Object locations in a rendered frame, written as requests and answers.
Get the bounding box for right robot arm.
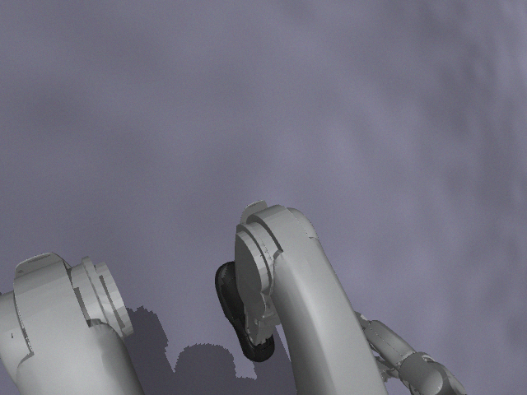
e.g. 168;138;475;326
399;352;467;395

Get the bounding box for right robot hand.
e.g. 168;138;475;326
354;311;416;382

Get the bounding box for right robot foot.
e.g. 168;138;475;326
215;262;274;362

